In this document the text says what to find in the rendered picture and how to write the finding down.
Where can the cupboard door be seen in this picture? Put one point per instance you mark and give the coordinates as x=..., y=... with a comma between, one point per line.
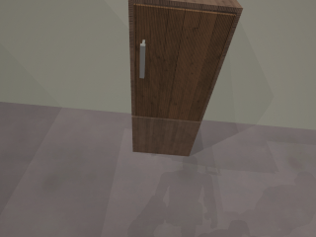
x=183, y=49

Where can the handle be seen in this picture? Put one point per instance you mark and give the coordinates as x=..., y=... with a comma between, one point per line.
x=142, y=50

